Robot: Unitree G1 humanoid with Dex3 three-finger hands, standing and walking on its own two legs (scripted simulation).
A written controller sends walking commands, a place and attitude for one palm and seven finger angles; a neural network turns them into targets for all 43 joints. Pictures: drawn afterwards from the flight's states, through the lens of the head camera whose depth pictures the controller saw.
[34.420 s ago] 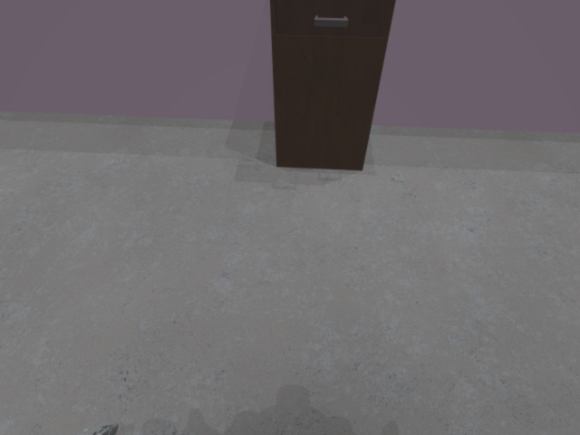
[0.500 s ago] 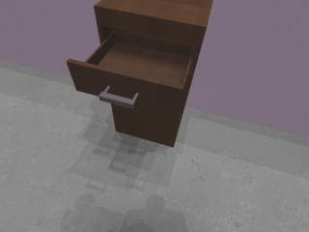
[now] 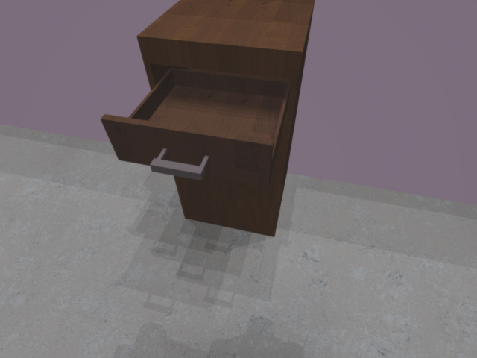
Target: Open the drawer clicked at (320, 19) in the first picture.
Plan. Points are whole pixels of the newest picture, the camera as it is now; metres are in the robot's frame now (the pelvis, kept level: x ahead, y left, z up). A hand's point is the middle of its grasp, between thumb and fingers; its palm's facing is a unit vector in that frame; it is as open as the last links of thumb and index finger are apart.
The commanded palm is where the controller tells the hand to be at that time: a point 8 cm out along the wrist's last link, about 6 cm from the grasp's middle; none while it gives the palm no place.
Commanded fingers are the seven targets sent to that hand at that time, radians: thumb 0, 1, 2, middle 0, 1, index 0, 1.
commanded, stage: let the arm hang, fingers relaxed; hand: left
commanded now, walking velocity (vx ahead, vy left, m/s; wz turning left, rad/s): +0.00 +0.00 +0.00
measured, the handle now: (181, 162) +0.54 +0.18 -0.01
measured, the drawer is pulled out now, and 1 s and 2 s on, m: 0.28 0.28 0.28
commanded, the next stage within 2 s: look to check the result in 0.24 s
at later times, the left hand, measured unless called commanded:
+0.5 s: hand out of the picture -0.01 +0.15 -0.17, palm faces +0.05 -0.98 -0.20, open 7.4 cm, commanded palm none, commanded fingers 0.00 0.90 0.90 -0.20 -0.30 -0.20 -0.30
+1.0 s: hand out of the picture +0.03 +0.16 -0.17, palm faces +0.04 -0.98 -0.21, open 7.4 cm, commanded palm none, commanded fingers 0.00 0.90 0.90 -0.20 -0.30 -0.20 -0.30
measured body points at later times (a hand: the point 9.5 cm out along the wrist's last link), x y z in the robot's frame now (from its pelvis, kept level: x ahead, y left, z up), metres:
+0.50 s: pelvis +0.01 -0.01 +0.00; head +0.02 -0.02 +0.45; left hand -0.01 +0.21 -0.16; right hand -0.03 -0.22 -0.17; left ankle +0.02 +0.11 -0.74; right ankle +0.04 -0.08 -0.74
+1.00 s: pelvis +0.02 -0.02 +0.00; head +0.04 -0.03 +0.45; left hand +0.03 +0.21 -0.15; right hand +0.00 -0.23 -0.17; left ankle +0.02 +0.11 -0.74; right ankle +0.04 -0.08 -0.74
